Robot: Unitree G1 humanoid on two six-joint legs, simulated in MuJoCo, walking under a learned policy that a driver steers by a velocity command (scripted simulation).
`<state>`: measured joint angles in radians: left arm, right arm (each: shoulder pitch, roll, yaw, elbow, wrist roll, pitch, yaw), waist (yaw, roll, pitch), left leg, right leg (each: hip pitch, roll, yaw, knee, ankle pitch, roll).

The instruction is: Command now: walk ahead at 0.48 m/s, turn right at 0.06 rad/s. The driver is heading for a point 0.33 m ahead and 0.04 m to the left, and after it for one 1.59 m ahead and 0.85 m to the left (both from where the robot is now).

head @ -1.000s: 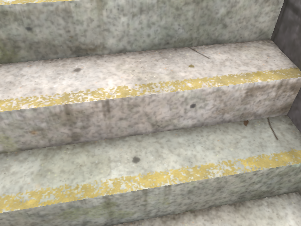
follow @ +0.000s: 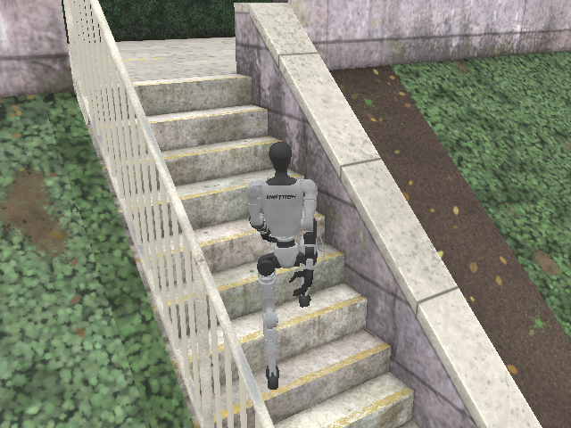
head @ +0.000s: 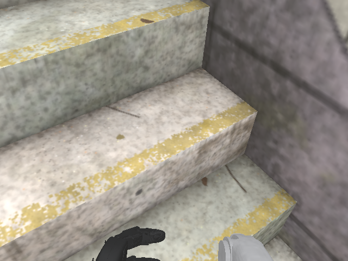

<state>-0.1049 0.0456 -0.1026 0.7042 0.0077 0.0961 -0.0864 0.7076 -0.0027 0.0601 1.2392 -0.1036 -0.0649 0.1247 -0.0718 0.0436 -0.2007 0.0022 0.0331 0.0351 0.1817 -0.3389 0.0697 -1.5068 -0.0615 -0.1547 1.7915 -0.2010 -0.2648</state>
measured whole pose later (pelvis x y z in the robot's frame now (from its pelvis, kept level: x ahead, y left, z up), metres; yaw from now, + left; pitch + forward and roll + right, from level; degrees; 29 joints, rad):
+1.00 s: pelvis +0.42 +0.12 +0.43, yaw +24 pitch +10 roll -4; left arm -0.21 0.11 -0.09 0.75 0.04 0.03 -0.06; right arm 0.56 -0.07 0.02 1.20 -0.04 -0.10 0.11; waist -0.07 0.03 -0.21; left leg -0.13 0.02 -0.26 0.37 -0.37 0.04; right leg -1.27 -0.04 -0.10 1.53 -0.38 -0.13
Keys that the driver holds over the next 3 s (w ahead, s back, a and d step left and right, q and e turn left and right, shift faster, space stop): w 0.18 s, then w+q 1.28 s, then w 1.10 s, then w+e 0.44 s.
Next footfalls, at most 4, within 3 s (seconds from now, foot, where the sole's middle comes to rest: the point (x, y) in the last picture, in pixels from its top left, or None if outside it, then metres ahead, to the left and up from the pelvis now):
0.06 right None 0.22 -0.09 -0.56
0.52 left None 0.27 0.20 -0.35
1.02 right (139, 135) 0.65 0.08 -0.16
1.56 left None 0.73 0.44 0.05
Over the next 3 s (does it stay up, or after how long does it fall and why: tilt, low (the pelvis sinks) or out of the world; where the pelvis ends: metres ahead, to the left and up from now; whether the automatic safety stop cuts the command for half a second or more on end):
stays up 1.20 0.78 1.23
